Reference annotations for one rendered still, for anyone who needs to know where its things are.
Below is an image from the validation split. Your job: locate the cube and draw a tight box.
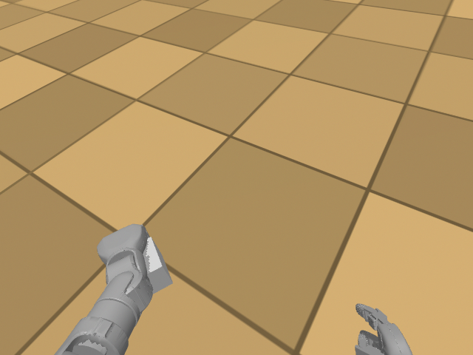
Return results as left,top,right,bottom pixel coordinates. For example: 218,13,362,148
143,237,173,294

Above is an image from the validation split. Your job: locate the right robot hand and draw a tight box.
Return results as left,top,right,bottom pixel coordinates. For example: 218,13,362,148
355,303,413,355

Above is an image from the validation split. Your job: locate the left robot hand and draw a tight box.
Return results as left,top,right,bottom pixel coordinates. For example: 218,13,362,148
97,224,153,291

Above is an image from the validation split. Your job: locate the left robot arm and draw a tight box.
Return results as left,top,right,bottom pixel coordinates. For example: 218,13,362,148
54,248,153,355

